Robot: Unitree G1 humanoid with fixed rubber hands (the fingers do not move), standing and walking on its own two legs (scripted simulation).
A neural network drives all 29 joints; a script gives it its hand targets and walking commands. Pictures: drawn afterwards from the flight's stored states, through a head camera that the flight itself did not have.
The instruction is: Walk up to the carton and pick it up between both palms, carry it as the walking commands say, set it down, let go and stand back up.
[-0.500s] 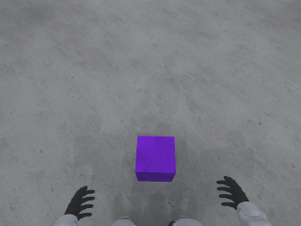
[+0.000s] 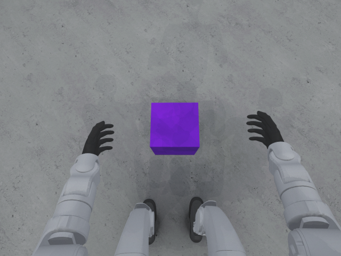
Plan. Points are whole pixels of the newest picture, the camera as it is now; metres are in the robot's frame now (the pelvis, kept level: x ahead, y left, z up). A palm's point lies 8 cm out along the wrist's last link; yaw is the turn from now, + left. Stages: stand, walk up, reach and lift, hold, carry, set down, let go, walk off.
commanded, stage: reach and lift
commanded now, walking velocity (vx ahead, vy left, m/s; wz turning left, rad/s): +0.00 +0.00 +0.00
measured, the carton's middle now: (174, 131) +0.52 +0.00 -0.59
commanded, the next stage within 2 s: none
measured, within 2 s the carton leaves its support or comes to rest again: neither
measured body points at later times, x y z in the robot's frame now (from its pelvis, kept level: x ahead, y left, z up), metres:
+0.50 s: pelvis -0.01 +0.00 -0.03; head +0.31 -0.01 +0.29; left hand +0.49 +0.18 -0.16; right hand +0.50 -0.23 -0.15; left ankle +0.05 +0.14 -0.68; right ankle +0.06 -0.09 -0.68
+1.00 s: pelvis -0.02 +0.01 -0.09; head +0.33 -0.01 +0.19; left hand +0.51 +0.16 -0.25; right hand +0.52 -0.24 -0.23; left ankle +0.05 +0.14 -0.68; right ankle +0.06 -0.09 -0.68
